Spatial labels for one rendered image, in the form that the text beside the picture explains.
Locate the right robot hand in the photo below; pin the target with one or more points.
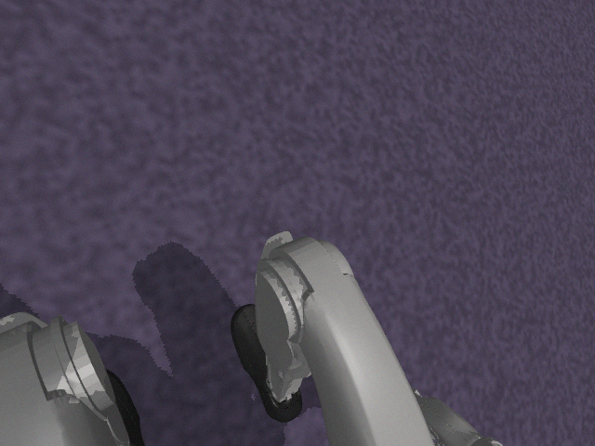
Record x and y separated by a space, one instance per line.
445 425

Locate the left robot foot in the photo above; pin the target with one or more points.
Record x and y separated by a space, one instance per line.
127 410

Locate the right robot foot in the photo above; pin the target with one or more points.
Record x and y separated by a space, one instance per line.
252 356

